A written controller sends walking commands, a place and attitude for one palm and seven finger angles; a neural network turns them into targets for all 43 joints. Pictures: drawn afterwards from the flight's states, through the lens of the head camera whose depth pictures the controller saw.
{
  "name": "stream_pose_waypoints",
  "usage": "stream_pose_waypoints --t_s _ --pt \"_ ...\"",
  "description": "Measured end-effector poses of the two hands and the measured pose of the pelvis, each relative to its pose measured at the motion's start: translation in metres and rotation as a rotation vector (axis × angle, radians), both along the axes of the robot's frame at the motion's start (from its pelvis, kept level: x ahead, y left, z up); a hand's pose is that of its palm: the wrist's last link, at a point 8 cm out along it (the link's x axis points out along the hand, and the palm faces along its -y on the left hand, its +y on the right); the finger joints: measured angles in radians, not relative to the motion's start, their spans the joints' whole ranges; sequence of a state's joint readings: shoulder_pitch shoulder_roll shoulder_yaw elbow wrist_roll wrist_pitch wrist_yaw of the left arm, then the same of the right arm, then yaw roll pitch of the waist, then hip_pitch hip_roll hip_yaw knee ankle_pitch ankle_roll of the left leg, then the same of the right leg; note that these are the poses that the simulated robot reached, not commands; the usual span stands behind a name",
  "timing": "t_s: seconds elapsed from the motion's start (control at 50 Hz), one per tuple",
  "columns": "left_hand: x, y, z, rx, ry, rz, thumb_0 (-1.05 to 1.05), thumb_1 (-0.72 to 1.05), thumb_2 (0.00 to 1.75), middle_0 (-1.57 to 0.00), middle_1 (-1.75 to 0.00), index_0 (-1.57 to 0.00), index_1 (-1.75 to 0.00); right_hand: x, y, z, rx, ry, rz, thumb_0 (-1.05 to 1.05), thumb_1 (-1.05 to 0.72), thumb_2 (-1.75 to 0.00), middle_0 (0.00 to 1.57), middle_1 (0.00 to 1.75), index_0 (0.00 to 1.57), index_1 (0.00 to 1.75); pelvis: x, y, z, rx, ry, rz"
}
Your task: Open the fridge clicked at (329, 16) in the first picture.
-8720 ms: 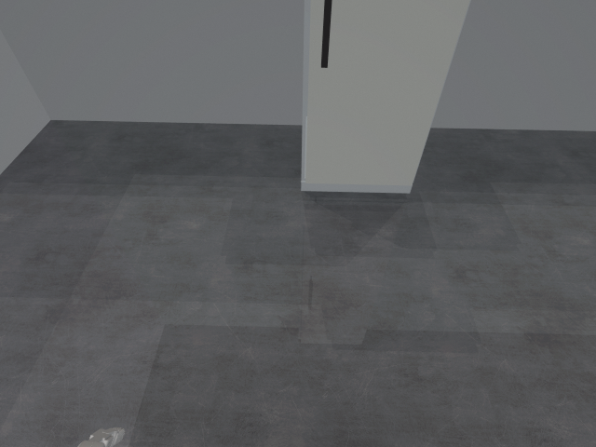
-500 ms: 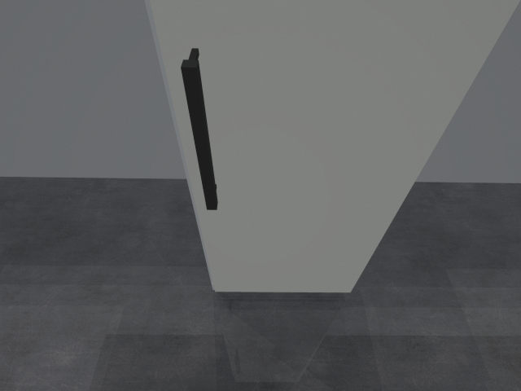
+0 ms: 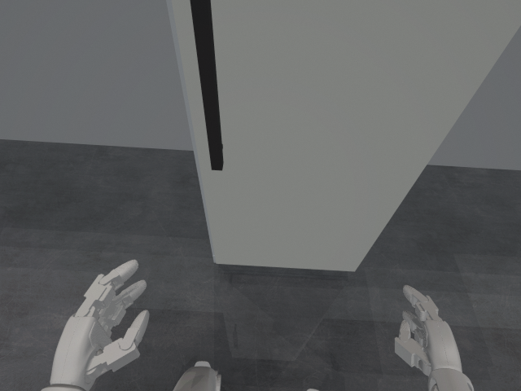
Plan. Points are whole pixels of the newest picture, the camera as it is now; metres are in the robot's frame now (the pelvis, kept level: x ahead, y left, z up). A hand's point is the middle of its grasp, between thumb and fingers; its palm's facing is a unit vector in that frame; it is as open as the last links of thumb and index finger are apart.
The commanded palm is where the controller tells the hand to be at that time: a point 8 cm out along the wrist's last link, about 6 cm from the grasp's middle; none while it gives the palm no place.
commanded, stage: raise the hand to about handle height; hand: left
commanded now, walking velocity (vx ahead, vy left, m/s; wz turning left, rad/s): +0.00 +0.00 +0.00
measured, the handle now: (212, 92) +0.56 +0.14 +0.14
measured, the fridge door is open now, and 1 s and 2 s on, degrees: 0 0 0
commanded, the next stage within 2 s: move the hooked fingers beside the handle in 1.70 s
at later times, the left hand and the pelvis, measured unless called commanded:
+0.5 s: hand (74, 298) +0.21 +0.26 +0.07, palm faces +0.14 -0.99 -0.08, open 11.5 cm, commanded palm +0.19 +0.30 +0.07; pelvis -0.02 +0.02 +0.00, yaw +0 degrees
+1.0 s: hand (46, 259) +0.25 +0.29 +0.11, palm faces +0.06 -1.00 -0.05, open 13.8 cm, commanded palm +0.22 +0.34 +0.12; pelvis +0.00 +0.03 +0.03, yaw +1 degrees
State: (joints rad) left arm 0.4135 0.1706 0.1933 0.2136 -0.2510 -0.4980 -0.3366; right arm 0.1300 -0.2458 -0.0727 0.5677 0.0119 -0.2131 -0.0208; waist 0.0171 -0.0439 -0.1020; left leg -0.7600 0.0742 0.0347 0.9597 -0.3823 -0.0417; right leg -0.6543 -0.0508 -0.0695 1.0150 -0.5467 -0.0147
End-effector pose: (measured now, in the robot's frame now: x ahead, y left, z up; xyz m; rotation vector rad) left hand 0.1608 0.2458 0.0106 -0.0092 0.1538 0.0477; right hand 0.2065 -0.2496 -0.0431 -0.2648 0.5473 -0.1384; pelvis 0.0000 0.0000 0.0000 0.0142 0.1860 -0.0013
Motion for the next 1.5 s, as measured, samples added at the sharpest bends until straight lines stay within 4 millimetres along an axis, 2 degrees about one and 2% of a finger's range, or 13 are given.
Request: stream_pose_waypoints --t_s 0.04,0.1,0.16,0.22,0.32,0.38,0.48,0.66,0.84,0.96,1.22,1.38,1.5 --pt "-0.021 0.012 -0.010 0.005 0.037 0.063 0.01 0.58 0.77 -0.23 -0.51 -0.23 -0.50 0.005 0.001 -0.003 -0.023 -0.016 0.022 0.01 -0.90 -0.89 0.20 0.30 0.20 0.30 -0.003 -0.001 -0.008 -0.012 0.010 0.011" --pt "-0.035 0.026 0.003 0.050 -0.047 0.139 0.02 0.51 0.74 -0.23 -0.55 -0.23 -0.55 0.006 0.008 -0.013 -0.040 -0.021 0.052 0.01 -0.90 -0.89 0.20 0.30 0.20 0.30 -0.008 0.000 -0.017 -0.035 0.013 0.028" --pt "-0.023 0.026 0.029 0.087 -0.220 0.108 0.02 0.44 0.71 -0.23 -0.60 -0.23 -0.59 -0.003 0.020 -0.028 -0.027 -0.005 0.074 0.01 -0.90 -0.89 0.20 0.30 0.20 0.30 -0.014 0.002 -0.024 -0.054 0.009 0.039" --pt "0.005 0.018 0.045 0.093 -0.295 -0.021 0.01 0.37 0.68 -0.24 -0.64 -0.23 -0.64 -0.022 0.033 -0.042 0.014 0.030 0.063 0.01 -0.90 -0.89 0.20 0.30 0.20 0.30 -0.021 0.004 -0.026 -0.064 0.004 0.039" --pt "0.040 0.016 0.038 0.032 -0.092 -0.148 0.01 0.25 0.63 -0.25 -0.72 -0.25 -0.71 -0.064 0.044 -0.047 0.089 0.111 -0.033 0.01 -0.90 -0.89 0.21 0.30 0.20 0.30 -0.024 0.010 -0.014 -0.052 -0.010 0.016" --pt "0.039 0.029 0.039 0.005 -0.010 -0.065 0.01 0.19 0.60 -0.26 -0.76 -0.25 -0.76 -0.085 0.042 -0.042 0.100 0.149 -0.090 0.01 -0.90 -0.89 0.21 0.30 0.20 0.30 -0.019 0.015 -0.003 -0.042 -0.015 -0.001" --pt "0.026 0.059 0.059 0.079 -0.092 0.087 0.01 0.07 0.55 -0.26 -0.84 -0.26 -0.83 -0.103 0.033 -0.036 0.049 0.203 -0.093 0.01 -0.90 -0.89 0.21 0.30 0.20 0.30 -0.015 0.021 0.004 -0.042 -0.018 -0.001" --pt "0.041 0.062 0.061 0.064 -0.117 -0.051 0.00 -0.14 0.46 -0.27 -0.97 -0.27 -0.97 -0.084 0.027 -0.021 -0.025 0.160 -0.060 0.01 -0.90 -0.89 0.21 0.30 0.20 0.30 -0.014 0.032 0.007 -0.057 -0.027 0.015" --pt "0.054 0.091 0.095 0.071 -0.177 0.043 0.00 -0.35 0.37 -0.29 -1.11 -0.29 -1.10 -0.044 0.050 0.008 0.012 0.038 0.002 0.01 -0.90 -0.89 0.20 0.30 0.20 0.30 -0.005 0.034 0.020 -0.055 -0.061 0.017" --pt "0.059 0.095 0.099 0.068 -0.120 0.014 -0.01 -0.45 0.33 -0.30 -1.17 -0.30 -1.16 -0.032 0.060 0.010 0.032 0.034 0.047 0.01 -0.90 -0.89 0.21 0.30 0.20 0.30 -0.002 0.034 0.025 -0.054 -0.072 0.024" --pt "0.082 0.109 0.132 0.075 -0.169 0.027 -0.01 -0.50 0.31 -0.30 -1.20 -0.30 -1.20 -0.050 0.040 0.005 0.019 0.109 0.006 0.01 -0.90 -0.89 0.21 0.30 0.20 0.30 0.001 0.023 0.034 -0.044 -0.100 0.022" --pt "0.090 0.096 0.119 0.032 -0.096 -0.011 -0.01 -0.50 0.30 -0.30 -1.20 -0.30 -1.20 -0.063 0.018 0.005 0.009 0.129 -0.040 0.01 -0.90 -0.89 0.21 0.30 0.20 0.30 0.002 0.017 0.037 -0.034 -0.093 0.008" --pt "0.087 0.088 0.119 0.045 -0.150 0.012 -0.01 -0.50 0.30 -0.30 -1.20 -0.30 -1.20 -0.067 0.011 0.006 -0.001 0.135 -0.045 0.01 -0.90 -0.89 0.21 0.30 0.20 0.30 0.002 0.013 0.036 -0.030 -0.098 0.003"
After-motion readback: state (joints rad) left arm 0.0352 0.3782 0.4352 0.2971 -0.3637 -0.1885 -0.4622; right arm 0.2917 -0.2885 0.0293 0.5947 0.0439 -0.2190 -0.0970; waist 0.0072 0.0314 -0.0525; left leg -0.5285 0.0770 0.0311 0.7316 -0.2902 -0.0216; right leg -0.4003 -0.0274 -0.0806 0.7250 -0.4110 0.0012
